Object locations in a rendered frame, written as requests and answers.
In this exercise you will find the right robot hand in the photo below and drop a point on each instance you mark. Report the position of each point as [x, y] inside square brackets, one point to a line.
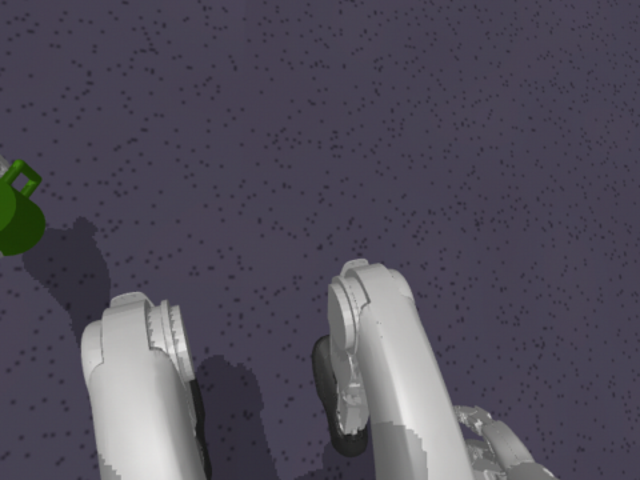
[501, 450]

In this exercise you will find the right robot arm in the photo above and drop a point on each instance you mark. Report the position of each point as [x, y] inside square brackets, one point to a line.
[530, 471]

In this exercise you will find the mug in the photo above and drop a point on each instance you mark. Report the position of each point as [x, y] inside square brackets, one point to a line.
[22, 223]

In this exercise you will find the right robot foot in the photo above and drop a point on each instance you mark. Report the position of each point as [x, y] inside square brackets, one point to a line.
[326, 385]

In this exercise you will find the left robot foot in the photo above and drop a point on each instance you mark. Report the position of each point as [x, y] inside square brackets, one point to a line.
[200, 436]

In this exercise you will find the left robot hand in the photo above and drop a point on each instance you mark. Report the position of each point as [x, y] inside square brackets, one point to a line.
[4, 167]

